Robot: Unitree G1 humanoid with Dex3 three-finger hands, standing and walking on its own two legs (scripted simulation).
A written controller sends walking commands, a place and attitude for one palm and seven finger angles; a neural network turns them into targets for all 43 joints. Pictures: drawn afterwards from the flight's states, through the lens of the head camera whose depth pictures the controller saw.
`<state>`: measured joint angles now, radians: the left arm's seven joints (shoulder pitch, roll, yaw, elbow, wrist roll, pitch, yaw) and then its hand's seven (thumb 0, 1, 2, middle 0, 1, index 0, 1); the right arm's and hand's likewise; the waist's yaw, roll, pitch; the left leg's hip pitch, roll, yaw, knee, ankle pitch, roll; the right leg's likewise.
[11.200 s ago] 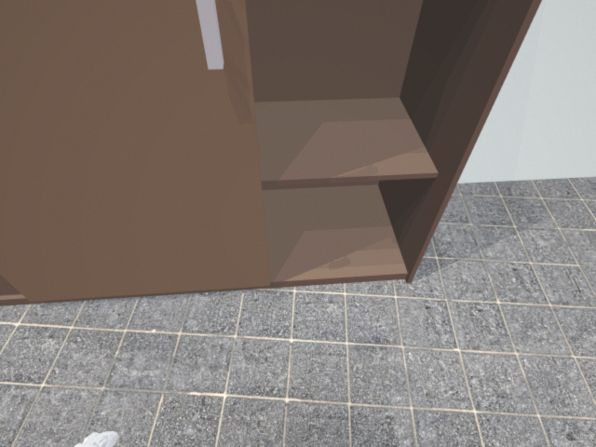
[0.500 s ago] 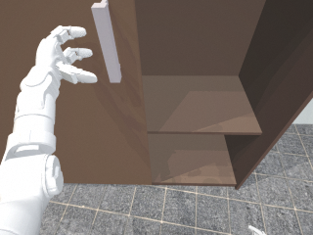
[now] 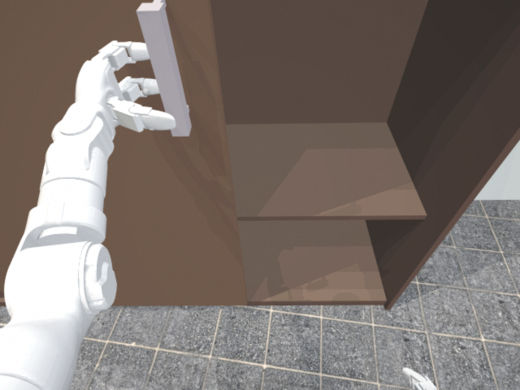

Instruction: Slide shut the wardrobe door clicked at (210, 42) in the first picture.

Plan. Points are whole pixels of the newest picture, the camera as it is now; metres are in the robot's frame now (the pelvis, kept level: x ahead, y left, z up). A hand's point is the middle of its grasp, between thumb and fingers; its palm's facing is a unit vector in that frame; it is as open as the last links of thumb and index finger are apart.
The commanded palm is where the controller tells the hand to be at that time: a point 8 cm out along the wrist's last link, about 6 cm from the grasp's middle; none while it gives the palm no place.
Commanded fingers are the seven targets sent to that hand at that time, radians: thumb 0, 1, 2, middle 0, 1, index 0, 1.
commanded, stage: slide the fingers in behind the handle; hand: left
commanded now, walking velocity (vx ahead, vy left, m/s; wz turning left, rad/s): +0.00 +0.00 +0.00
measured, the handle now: (171, 71) +0.51 +0.14 +0.25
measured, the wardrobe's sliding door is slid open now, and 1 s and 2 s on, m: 0.54 0.54 0.54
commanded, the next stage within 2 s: grip the handle and tug to test in 1.72 s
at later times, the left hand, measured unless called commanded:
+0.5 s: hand (151, 97) +0.45 +0.16 +0.24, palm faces +0.02 -1.00 +0.00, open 14.0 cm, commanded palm +0.43 +0.20 +0.24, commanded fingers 0.00 -0.50 0.30 -0.30 -1.20 -0.30 -1.20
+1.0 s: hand (174, 93) +0.45 +0.12 +0.24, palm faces +0.01 -1.00 +0.00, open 14.0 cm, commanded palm +0.42 +0.17 +0.24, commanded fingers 0.00 -0.50 0.30 -0.30 -1.20 -0.30 -1.20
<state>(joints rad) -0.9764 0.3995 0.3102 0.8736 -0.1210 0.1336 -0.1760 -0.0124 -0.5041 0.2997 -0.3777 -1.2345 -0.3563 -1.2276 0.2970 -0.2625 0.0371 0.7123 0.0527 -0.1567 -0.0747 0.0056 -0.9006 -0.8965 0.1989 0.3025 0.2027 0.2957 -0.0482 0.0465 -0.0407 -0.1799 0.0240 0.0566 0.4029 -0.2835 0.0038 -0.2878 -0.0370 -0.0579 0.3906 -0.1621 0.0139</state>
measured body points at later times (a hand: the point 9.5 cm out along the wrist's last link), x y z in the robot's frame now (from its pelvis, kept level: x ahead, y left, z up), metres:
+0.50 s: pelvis +0.00 +0.00 +0.00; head +0.01 -0.01 +0.45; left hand +0.45 +0.21 +0.24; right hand +0.11 -0.25 -0.11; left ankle -0.05 +0.11 -0.74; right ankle +0.02 -0.13 -0.74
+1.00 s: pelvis +0.00 +0.00 +0.00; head +0.00 -0.02 +0.45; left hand +0.44 +0.18 +0.25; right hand +0.13 -0.24 -0.11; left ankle -0.05 +0.11 -0.74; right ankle +0.02 -0.13 -0.74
